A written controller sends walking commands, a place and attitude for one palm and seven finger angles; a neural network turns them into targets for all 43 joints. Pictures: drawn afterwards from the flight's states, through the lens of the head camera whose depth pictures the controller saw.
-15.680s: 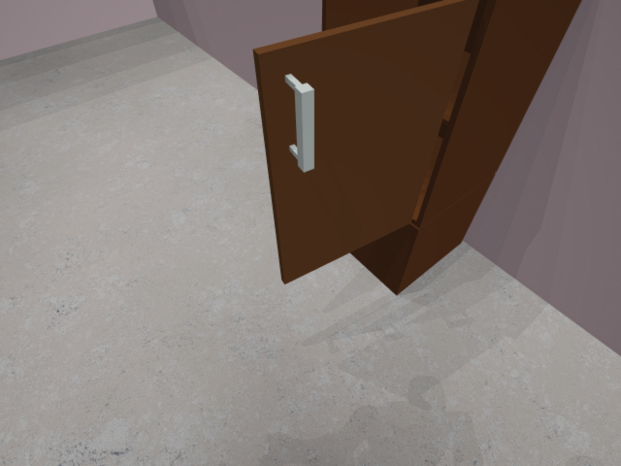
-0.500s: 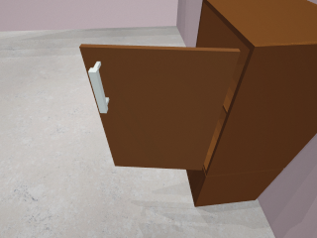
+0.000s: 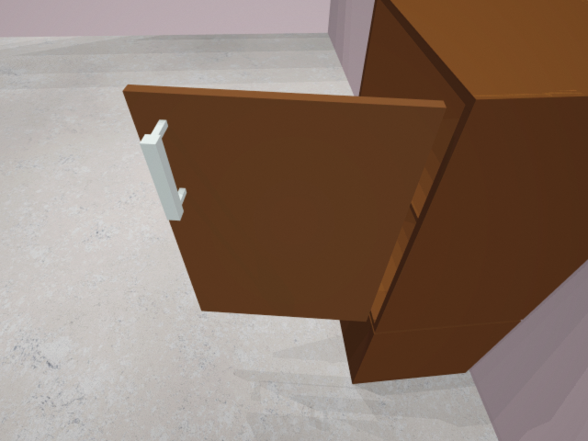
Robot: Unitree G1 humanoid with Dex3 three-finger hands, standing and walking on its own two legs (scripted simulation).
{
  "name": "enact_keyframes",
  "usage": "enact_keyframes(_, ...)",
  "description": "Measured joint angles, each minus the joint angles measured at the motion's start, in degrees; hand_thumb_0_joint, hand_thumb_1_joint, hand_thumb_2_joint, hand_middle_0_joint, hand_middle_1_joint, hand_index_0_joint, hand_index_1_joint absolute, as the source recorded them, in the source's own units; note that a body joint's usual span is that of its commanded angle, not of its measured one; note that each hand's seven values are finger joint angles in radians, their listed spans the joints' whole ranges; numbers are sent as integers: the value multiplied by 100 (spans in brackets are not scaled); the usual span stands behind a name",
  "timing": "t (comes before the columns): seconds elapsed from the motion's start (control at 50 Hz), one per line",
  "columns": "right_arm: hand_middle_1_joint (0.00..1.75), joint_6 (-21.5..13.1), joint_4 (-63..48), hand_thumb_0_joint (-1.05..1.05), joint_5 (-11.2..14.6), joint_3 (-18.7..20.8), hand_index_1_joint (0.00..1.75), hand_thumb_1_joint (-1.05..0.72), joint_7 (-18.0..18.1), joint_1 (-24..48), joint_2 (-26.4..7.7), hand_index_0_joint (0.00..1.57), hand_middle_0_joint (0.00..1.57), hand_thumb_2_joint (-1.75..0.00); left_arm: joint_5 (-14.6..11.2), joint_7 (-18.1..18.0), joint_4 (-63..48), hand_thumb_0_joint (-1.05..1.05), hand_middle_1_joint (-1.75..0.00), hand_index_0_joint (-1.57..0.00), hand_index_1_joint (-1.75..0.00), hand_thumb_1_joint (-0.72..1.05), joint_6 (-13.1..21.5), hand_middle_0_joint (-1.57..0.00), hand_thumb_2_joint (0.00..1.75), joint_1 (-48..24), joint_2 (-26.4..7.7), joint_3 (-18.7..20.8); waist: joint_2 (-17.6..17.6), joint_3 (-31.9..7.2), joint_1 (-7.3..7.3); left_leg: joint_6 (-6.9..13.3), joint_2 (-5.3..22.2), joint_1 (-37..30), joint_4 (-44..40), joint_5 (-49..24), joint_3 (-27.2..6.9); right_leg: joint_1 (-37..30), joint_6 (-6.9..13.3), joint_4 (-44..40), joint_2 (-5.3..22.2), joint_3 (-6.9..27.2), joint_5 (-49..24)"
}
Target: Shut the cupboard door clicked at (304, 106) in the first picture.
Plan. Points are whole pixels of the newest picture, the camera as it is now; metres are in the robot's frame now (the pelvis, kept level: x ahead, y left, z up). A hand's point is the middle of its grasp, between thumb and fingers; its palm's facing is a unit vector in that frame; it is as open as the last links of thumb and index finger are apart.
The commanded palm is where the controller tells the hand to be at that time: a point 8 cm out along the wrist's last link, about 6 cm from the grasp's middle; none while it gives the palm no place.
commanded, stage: come to a stop and stand still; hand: left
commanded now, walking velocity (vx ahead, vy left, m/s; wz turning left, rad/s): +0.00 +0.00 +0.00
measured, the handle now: (168, 172) +0.44 +0.22 +0.13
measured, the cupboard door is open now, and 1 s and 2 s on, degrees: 81 81 81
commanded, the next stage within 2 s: look again from close up in 0.24 s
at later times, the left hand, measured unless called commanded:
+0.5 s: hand out of the picture +0.01 +0.18 -0.18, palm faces +0.01 -0.98 -0.20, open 7.3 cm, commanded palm none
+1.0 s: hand out of the picture +0.00 +0.18 -0.18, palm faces +0.03 -0.98 -0.18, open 7.3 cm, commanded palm none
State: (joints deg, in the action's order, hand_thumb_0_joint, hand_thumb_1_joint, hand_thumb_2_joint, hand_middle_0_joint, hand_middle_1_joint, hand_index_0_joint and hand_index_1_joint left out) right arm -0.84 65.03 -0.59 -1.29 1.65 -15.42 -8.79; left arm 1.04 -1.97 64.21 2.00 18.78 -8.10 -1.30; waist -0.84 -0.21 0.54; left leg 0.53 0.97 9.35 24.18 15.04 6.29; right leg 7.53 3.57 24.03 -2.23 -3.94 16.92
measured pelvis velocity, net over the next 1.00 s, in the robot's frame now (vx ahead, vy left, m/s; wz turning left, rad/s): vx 0.01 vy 0.02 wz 0.00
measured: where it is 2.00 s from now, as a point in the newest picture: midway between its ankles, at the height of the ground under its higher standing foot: outside the picture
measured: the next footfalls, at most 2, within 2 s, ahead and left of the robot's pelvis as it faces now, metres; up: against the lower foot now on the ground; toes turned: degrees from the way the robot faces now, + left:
none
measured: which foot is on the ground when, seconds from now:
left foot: down 0.00-1.00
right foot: down 0.00-1.00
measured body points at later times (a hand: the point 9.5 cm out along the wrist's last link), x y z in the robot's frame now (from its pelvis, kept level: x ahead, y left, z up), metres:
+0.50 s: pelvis +0.01 +0.01 +0.00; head +0.02 +0.01 +0.45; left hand +0.01 +0.23 -0.16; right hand +0.01 -0.21 -0.16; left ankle -0.02 +0.11 -0.74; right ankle -0.04 -0.07 -0.74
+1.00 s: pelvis +0.01 +0.02 +0.00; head +0.02 +0.02 +0.45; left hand +0.00 +0.24 -0.16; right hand +0.01 -0.20 -0.16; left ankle -0.02 +0.11 -0.74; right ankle -0.04 -0.07 -0.74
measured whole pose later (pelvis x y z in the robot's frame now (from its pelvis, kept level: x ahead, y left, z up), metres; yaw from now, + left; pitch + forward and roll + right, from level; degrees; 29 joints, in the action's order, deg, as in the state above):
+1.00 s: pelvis +0.01 +0.02 +0.00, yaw +0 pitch +0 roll +1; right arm -1.5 67.0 -0.7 -1.5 2.2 -15.9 -7.8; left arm 1.1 -2.1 65.1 1.4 17.3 -8.4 -0.5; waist -1.3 0.6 0.5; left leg 2.1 -1.1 6.3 21.2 14.9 6.7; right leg 5.2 1.9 22.5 -0.4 -3.5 17.3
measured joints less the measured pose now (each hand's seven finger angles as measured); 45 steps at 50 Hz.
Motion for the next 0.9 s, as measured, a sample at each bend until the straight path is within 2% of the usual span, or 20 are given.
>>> enact_keyframes(0.36,30,-19,84,1,-16,-12,30,-93,43,59,-3,20,20,-90,3,-15,-9,0,-30,-20,-30,91,-31,-20,90,-180,-121,64,-4,18,-8,40,-61,-194,-134,48,42,-163,-50,-84,49,49,58)
enact_keyframes(0.9,30,-58,185,1,-16,-27,30,-92,48,-43,92,20,20,-90,2,-6,77,0,-30,-20,-30,91,-58,-20,90,-155,-23,72,-42,84,-13,147,-188,-286,-291,-11,51,-219,-152,-144,166,59,41)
